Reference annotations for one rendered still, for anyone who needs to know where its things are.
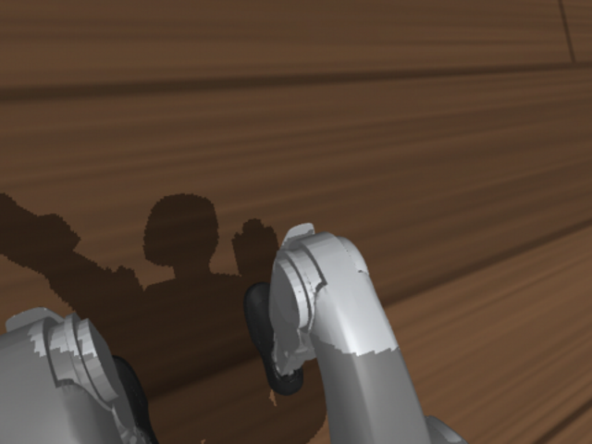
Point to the right robot hand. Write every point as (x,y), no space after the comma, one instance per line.
(441,433)

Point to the left robot foot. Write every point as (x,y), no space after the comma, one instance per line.
(137,399)

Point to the right robot foot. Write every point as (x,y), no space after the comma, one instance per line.
(256,311)

